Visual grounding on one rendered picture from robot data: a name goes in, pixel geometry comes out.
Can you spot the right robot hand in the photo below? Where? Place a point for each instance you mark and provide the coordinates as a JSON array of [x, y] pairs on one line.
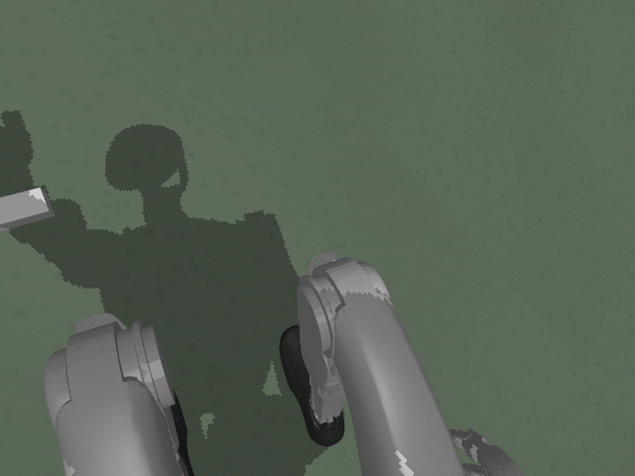
[[492, 460]]

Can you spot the small box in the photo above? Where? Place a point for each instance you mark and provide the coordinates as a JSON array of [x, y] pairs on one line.
[[24, 208]]

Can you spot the right robot foot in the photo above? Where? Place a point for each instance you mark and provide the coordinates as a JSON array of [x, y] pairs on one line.
[[298, 378]]

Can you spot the left robot foot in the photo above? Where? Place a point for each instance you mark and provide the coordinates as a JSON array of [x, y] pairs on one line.
[[182, 433]]

